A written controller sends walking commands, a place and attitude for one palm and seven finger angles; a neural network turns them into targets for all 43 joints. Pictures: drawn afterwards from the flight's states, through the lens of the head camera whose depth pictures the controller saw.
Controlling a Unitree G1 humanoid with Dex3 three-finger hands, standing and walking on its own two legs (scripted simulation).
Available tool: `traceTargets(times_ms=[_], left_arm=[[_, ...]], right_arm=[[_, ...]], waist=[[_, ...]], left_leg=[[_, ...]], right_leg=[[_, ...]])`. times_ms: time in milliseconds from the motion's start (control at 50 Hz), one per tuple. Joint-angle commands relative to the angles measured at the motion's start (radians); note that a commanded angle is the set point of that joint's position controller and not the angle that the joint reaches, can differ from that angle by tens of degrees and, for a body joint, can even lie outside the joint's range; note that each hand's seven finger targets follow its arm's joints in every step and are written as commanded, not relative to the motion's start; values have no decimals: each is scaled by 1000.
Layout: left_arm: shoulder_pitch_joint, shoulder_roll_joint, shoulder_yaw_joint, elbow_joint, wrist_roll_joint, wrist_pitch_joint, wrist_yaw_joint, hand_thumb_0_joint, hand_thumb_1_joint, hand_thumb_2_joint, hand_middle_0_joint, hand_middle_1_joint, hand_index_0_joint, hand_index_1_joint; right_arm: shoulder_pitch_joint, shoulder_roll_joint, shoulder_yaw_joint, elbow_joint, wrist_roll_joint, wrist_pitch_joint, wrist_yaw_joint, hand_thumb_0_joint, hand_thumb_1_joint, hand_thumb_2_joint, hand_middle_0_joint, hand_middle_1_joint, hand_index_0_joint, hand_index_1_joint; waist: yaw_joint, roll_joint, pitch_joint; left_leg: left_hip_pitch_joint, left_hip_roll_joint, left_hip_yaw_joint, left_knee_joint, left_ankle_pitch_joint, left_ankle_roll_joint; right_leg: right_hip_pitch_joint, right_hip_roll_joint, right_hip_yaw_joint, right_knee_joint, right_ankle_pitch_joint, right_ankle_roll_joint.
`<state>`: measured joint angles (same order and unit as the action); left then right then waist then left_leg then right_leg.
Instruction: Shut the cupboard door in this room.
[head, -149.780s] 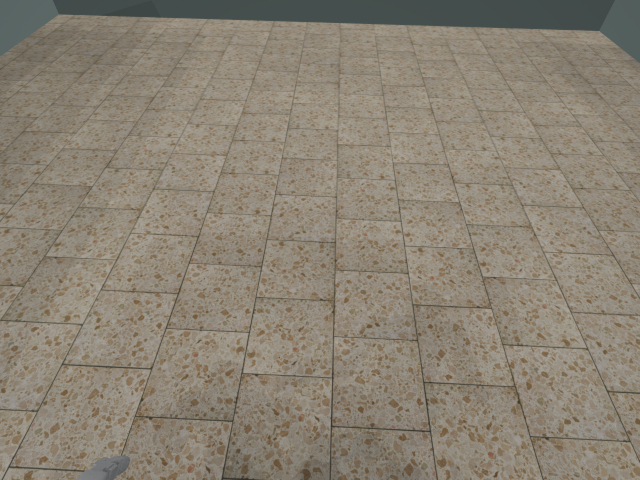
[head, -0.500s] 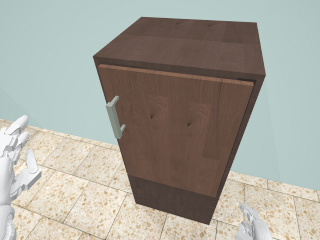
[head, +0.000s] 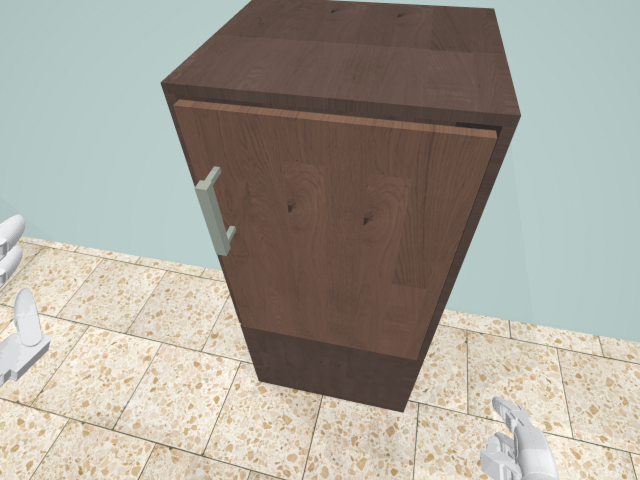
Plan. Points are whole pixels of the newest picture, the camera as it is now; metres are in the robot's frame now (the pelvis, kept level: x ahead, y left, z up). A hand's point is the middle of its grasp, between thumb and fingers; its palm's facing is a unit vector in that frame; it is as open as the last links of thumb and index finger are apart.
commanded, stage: step back with the hand held close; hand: left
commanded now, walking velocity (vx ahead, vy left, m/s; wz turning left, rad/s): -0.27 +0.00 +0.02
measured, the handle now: (219, 212) +0.50 +0.20 +0.05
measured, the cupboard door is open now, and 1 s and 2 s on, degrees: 0 0 0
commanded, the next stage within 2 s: stop stepping back and stand still in 0.78 s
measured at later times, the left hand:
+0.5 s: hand out of the picture +0.05 +0.29 +0.17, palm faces +0.55 -0.70 -0.45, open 7.4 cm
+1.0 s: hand out of the picture -0.08 +0.29 +0.19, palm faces +0.53 -0.77 -0.36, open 7.4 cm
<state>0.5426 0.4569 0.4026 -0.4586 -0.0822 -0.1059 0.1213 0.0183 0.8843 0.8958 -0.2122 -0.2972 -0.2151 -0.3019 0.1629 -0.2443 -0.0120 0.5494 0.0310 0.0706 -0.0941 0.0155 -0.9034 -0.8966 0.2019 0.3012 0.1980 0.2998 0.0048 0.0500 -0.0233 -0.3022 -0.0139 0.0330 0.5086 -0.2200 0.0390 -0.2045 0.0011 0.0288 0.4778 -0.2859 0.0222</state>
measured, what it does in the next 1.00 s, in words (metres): walks backwards: right foot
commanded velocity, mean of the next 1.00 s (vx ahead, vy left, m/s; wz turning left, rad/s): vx -0.25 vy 0.00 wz -0.07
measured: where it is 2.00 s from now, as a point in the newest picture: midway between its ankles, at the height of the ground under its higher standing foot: outside the picture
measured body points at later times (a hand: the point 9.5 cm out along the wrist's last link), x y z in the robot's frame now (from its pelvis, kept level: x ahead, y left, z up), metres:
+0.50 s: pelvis -0.11 +0.01 -0.02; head -0.11 +0.01 +0.43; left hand +0.01 +0.32 +0.20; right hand +0.07 -0.22 -0.10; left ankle +0.01 +0.10 -0.72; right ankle -0.03 -0.13 -0.74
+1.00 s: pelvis -0.25 +0.02 -0.02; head -0.26 +0.06 +0.43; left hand -0.11 +0.33 +0.21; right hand -0.05 -0.18 -0.08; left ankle -0.15 +0.11 -0.72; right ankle -0.33 -0.12 -0.74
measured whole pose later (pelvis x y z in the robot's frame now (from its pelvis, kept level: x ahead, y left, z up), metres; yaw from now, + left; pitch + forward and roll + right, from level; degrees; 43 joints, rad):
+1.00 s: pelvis -0.25 +0.02 -0.02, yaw +1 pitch +1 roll -2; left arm 0.49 0.44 0.42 -0.59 -0.05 -0.24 0.16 0.02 0.88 0.90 -0.21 -0.30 -0.21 -0.30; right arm 0.19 -0.17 0.02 0.68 0.00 -0.09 -0.05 0.01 -0.90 -0.90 0.21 0.30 0.20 0.30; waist 0.08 -0.06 -0.07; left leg -0.54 0.04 0.10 0.76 -0.26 -0.03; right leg -0.16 0.02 0.05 0.58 -0.44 0.02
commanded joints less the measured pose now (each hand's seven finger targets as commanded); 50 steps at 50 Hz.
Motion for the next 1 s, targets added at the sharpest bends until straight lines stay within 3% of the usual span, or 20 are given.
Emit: traceTargets(times_ms=[0, 200, 300, 340, 420, 480, 540, 580, 600, 660, 700, 760, 800, 820, 840, 860, 880, 920, 940, 980], left_arm=[[14, 174, 150, -137, -5, -52, 29, 0, 900, 900, -200, -300, -200, -300], [-92, 197, 190, -233, 50, -123, 43, 0, 900, 900, -200, -300, -200, -300], [-72, 193, 201, -256, 54, -153, 41, 0, 900, 900, -200, -300, -200, -300], [-47, 164, 181, -272, 48, -157, 40, 0, 900, 900, -200, -300, -200, -300], [-56, 143, 132, -282, 32, -155, 55, 0, 900, 900, -200, -300, -200, -300], [-142, 162, 119, -238, 41, -143, 77, 0, 900, 900, -200, -300, -200, -300], [-217, 164, 114, -212, 44, -151, 77, 0, 900, 900, -200, -300, -200, -300], [-201, 153, 149, -186, 56, -167, 76, 0, 900, 900, -200, -300, -200, -300], [-200, 192, 184, -185, 59, -171, 73, 0, 900, 900, -200, -300, -200, -300], [-160, 199, 206, -264, 29, -187, 56, 0, 900, 900, -200, -300, -200, -300], [-51, 188, 208, -283, 11, -174, 53, 0, 900, 900, -200, -300, -200, -300], [-39, 163, 173, -340, -14, -175, 42, 0, 900, 900, -200, -300, -200, -300], [-65, 188, 193, -354, -12, -186, 40, 0, 900, 900, -200, -300, -200, -300], [-103, 175, 174, -366, -11, -201, 37, 0, 900, 900, -200, -300, -200, -300], [-139, 189, 175, -358, -2, -211, 41, 0, 900, 900, -200, -300, -200, -300], [-191, 222, 183, -358, 10, -221, 54, 0, 900, 900, -200, -300, -200, -300], [-264, 266, 192, -374, 28, -231, 72, 0, 900, 900, -200, -300, -200, -300], [-217, 212, 146, -283, 32, -183, 61, 0, 900, 900, -200, -300, -200, -300], [-210, 188, 137, -258, 26, -151, 56, 0, 900, 900, -200, -300, -200, -300], [-239, 164, 120, -178, 25, -116, 49, 0, 900, 900, -200, -300, -200, -300]], right_arm=[[-89, -114, -46, -162, 2, -50, -5, 0, -900, -900, 200, 300, 200, 300], [-77, -143, -42, -172, -12, -114, -17, 0, -900, -900, 200, 300, 200, 300], [-48, -136, -52, -158, -17, -152, -6, 0, -900, -900, 200, 300, 200, 300], [-42, -123, -49, -155, -15, -160, 2, 0, -900, -900, 200, 300, 200, 300], [-2, -86, -46, -106, -27, -157, 20, 0, -900, -900, 200, 300, 200, 300], [-1, -78, -43, -75, -28, -149, 17, 0, -900, -900, 200, 300, 200, 300], [-18, -106, -38, -79, -25, -157, -5, 0, -900, -900, 200, 300, 200, 300], [-50, -127, -44, -87, -21, -180, -18, 0, -900, -900, 200, 300, 200, 300], [-71, -118, -49, -90, -32, -183, -20, 0, -900, -900, 200, 300, 200, 300], [-79, -108, -78, -70, -35, -206, 18, 0, -900, -900, 200, 300, 200, 300], [-100, -103, -84, -83, -22, -216, 39, 0, -900, -900, 200, 300, 200, 300], [-91, -81, -51, -73, -21, -230, 51, 0, -900, -900, 200, 300, 200, 300], [-77, -86, -50, -51, -34, -235, 54, 0, -900, -900, 200, 300, 200, 300], [-67, -71, -45, -42, -39, -235, 55, 0, -900, -900, 200, 300, 200, 300], [-53, -59, -43, -29, -40, -230, 56, 0, -900, -900, 200, 300, 200, 300], [-53, -45, -39, -9, -37, -225, 51, 0, -900, -900, 200, 300, 200, 300], [-59, -48, -32, -7, -48, -228, 46, 0, -900, -900, 200, 300, 200, 300], [-30, -56, -43, -21, -22, -227, 33, 0, -900, -900, 200, 300, 200, 300], [-28, -59, -33, -44, -15, -216, 22, 0, -900, -900, 200, 300, 200, 300], [-15, -80, -25, -26, -14, -206, 6, 0, -900, -900, 200, 300, 200, 300]], waist=[[6, -11, -143], [4, 143, -28], [-1, 155, -62], [-3, 94, -74], [-25, -150, -57], [-39, -228, -41], [-40, -50, 46], [-22, 210, 6], [-9, 238, -26], [4, 108, -158], [22, 191, -203], [15, 259, -176], [12, 229, -161], [7, 138, -168], [4, 7, -146], [0, -169, -133], [0, -212, -96], [-8, -251, -123], [-24, -203, -98], [-45, 16, -70]], left_leg=[[62, 103, -79, -55, 328, 5], [-492, 189, -244, -307, -520, 87], [-455, 174, -224, -237, -521, 73], [-407, 143, -184, -162, -496, 56], [-49, 36, -60, 202, -236, -33], [38, 27, -44, 262, -147, -35], [-49, 108, -162, -59, -261, 10], [-414, 331, -395, -378, -648, 102], [-494, 388, -443, -425, -627, 126], [-255, 352, -258, -309, -370, 82], [-166, 311, -121, -278, -329, 34], [-145, 293, -62, -329, -358, -30], [-86, 287, -53, -303, -347, -72], [-17, 258, -34, -209, -284, -100], [45, 189, 23, -16, -190, -128], [134, 119, 49, 274, -105, -141], [83, 80, 41, 403, -139, -123], [-76, 63, -35, 424, -125, -79], [-61, 76, -35, 304, -61, -63], [130, 54, -22, 63, 131, -39]], right_leg=[[18, -54, 27, -16, 384, -13], [266, 50, 4, 156, 27, 6], [212, 55, 30, 164, 17, -18], [139, 25, 80, 120, -39, -36], [-323, -193, 324, -186, -251, -141], [-413, -226, 284, -208, -202, -129], [-402, -45, 113, -55, -238, -37], [-38, 105, -7, 377, -114, 10], [43, 120, 4, 562, -122, 9], [-55, 108, -6, 652, -210, -7], [-48, 101, -72, 543, -226, -13], [0, 107, -132, 272, -299, -29], [-14, 87, -104, 58, -280, -32], [-63, 28, -34, -72, -277, -53], [-174, -62, 133, -203, -278, -106], [-374, -250, 382, -302, -240, -180], [-369, -334, 368, -300, -4, -207], [-150, -259, 255, -99, 329, -192], [-108, -226, 196, -30, 417, -165], [-188, -108, 68, 74, 321, -69]])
